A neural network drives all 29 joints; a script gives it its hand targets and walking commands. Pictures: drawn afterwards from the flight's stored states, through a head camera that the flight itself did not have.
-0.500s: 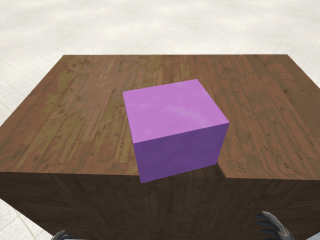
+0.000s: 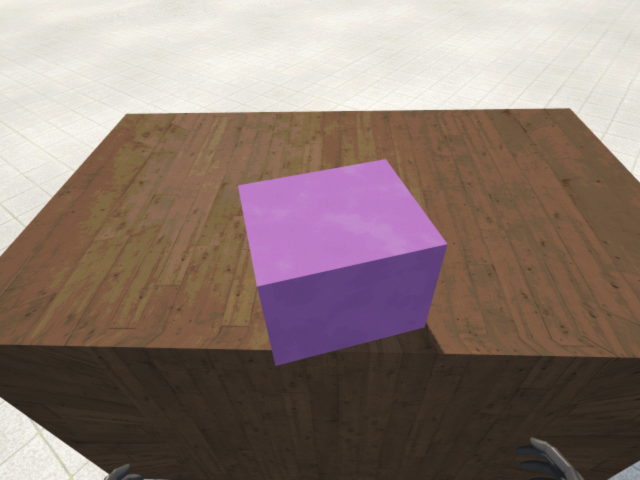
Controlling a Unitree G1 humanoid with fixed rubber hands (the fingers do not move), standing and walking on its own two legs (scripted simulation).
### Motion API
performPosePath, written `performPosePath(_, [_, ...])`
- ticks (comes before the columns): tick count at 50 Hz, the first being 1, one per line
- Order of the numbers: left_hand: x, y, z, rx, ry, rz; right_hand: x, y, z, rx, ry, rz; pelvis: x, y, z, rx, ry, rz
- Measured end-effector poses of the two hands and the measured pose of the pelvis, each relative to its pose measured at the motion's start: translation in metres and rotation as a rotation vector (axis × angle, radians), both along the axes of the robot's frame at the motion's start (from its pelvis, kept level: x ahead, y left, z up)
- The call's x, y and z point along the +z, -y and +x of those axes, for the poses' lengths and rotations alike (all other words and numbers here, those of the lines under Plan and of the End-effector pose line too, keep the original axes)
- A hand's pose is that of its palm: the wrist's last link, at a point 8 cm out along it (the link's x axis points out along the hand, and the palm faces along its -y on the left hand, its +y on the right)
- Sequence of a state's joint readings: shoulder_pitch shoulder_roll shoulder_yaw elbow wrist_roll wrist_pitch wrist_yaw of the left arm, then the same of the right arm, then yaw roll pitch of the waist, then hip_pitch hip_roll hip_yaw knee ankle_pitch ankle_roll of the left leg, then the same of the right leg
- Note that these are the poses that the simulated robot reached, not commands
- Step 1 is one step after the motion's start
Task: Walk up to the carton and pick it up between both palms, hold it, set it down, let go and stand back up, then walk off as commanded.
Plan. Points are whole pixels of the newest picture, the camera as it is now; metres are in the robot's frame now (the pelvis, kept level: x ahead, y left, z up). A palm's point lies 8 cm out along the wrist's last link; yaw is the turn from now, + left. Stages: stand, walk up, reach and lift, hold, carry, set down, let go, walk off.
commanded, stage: stand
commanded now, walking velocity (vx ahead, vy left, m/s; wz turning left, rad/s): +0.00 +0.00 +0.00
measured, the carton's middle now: (333, 257) +0.44 -0.01 +0.06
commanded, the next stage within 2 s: none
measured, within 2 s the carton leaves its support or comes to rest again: neither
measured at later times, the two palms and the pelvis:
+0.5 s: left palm out of the picture +0.12 +0.30 -0.08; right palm out of the picture +0.12 -0.29 -0.08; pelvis +0.00 +0.00 +0.01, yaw +0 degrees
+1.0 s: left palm out of the picture +0.10 +0.30 -0.08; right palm out of the picture +0.11 -0.29 -0.08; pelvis +0.00 +0.00 +0.02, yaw +0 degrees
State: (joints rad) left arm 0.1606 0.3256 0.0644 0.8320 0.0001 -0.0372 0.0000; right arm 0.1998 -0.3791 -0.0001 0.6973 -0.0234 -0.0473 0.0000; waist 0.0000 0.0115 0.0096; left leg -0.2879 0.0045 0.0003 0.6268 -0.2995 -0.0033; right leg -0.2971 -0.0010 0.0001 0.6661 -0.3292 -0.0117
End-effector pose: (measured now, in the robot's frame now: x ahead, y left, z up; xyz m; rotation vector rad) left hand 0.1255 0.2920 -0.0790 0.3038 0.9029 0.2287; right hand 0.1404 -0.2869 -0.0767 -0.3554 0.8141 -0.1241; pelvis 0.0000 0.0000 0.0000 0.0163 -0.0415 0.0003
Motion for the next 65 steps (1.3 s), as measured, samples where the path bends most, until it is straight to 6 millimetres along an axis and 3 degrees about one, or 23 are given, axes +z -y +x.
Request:
performPosePath(20, [0.004, -0.002, -0.002, 0.014, -0.036, -0.002, -0.002, 0.004, -0.013, -0.027, -0.061, 0.002, 0.008, 0.000, 0.001, 0.000, 0.009, -0.001])
performPosePath(48, [-0.003, -0.008, -0.024, 0.044, -0.126, -0.018, -0.002, 0.006, -0.032, -0.058, -0.138, -0.006, 0.017, -0.004, -0.001, 0.000, 0.014, -0.006])
performPosePath(65, [-0.004, -0.009, -0.022, 0.049, -0.146, -0.021, -0.003, 0.006, -0.035, -0.065, -0.166, -0.009, 0.018, -0.005, 0.003, 0.000, 0.010, -0.007])
